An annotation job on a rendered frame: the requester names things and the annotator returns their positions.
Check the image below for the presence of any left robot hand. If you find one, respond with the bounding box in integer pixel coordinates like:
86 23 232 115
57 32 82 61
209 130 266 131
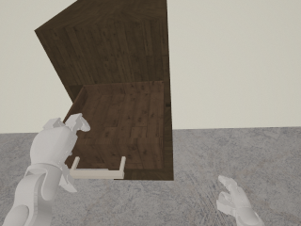
30 113 90 193

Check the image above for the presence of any right robot forearm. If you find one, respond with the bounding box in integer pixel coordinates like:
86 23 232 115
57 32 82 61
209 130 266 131
235 206 265 226

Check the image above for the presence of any left robot forearm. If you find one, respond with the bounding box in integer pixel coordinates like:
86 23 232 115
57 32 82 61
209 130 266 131
2 163 62 226

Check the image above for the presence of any drawer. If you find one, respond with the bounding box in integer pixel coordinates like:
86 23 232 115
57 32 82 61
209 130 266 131
63 80 166 170

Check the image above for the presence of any handle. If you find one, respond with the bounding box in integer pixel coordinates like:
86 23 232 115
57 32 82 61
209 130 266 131
70 156 126 179

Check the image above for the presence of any cabinet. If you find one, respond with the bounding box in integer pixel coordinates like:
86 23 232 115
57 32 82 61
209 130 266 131
34 0 174 181

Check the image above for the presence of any right robot hand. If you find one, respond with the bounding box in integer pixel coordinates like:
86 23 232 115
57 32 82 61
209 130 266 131
216 175 252 217

